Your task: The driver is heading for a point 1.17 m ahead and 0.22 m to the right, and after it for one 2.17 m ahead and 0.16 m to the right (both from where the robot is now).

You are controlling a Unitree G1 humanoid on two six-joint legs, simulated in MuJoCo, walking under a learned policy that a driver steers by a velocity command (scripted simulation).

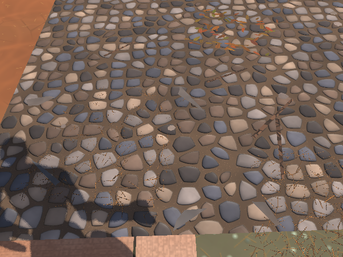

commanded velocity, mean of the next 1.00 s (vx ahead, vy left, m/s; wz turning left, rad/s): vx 0.46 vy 0.00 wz -0.13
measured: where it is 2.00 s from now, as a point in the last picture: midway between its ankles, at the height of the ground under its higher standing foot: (233, 151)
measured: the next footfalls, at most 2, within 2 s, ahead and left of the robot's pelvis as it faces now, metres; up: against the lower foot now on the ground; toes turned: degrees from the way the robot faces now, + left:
left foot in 0.14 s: +0.12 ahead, +0.14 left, +0.00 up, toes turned +0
right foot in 0.62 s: +0.47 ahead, -0.08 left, +0.00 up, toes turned -2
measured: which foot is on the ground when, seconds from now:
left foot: up 0.00-0.12, down 0.14-0.64, up 0.66-1.00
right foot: down 0.00-0.14, up 0.16-0.60, down 0.62-1.00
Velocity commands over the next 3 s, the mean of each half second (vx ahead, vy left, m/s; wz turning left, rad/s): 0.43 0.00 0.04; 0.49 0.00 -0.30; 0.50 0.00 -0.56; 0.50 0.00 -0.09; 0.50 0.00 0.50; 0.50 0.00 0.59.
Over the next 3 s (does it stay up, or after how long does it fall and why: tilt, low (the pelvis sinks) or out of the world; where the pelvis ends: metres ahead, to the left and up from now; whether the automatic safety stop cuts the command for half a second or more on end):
stays up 1.49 -0.40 0.00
